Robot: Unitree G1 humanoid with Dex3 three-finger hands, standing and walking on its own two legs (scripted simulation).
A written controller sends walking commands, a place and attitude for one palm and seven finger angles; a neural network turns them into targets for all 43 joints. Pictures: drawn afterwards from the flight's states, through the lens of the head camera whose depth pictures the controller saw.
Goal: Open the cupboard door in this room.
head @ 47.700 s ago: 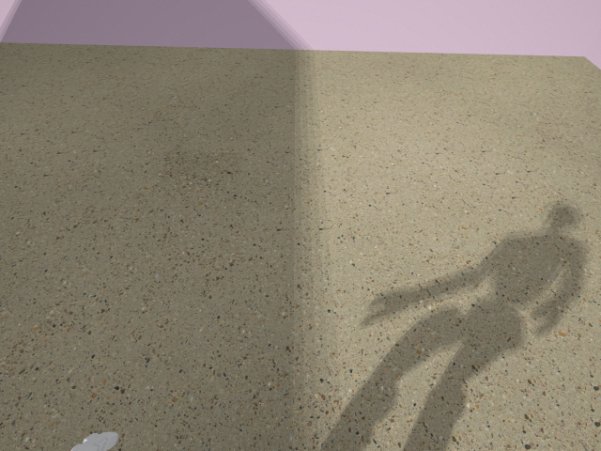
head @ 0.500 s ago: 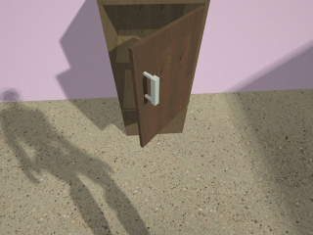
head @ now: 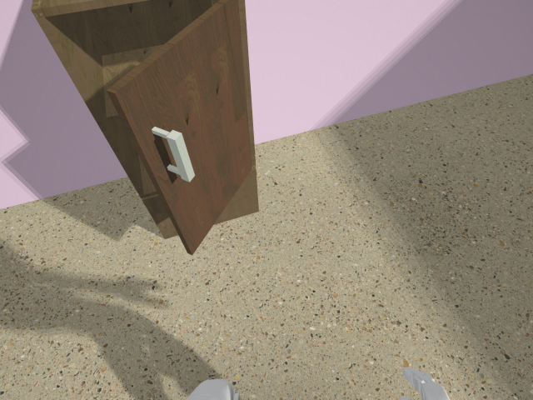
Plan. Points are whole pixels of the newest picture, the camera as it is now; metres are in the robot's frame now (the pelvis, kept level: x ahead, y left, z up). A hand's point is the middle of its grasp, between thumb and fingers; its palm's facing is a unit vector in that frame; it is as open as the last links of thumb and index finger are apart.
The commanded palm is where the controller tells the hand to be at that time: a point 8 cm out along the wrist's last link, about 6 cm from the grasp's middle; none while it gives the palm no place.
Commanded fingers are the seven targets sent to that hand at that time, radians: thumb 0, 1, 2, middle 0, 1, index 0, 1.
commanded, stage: walk to a spot facing it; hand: left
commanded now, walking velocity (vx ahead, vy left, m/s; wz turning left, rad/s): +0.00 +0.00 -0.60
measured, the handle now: (173, 154) +0.54 +0.25 -0.02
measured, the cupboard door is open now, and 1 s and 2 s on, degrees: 44 44 44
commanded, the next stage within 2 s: none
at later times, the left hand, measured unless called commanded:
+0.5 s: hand (171, 375) +0.16 +0.19 -0.17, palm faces -0.30 -0.91 -0.29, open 7.4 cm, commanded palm none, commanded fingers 0.00 0.90 0.90 -0.20 -0.30 -0.20 -0.30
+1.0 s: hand (238, 340) +0.23 +0.08 -0.17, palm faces -0.58 -0.78 -0.23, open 7.4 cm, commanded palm none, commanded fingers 0.00 0.90 0.90 -0.20 -0.30 -0.20 -0.30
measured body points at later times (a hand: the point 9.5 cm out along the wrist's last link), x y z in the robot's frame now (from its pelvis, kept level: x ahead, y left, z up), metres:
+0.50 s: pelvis +0.00 +0.01 -0.02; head +0.06 -0.02 +0.42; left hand +0.18 +0.24 -0.15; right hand -0.04 -0.27 -0.16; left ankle +0.00 +0.15 -0.70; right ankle -0.02 -0.11 -0.74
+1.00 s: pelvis +0.01 -0.02 -0.02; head +0.04 -0.05 +0.43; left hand +0.26 +0.12 -0.15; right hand -0.13 -0.23 -0.17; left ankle +0.06 +0.12 -0.72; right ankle -0.06 -0.10 -0.75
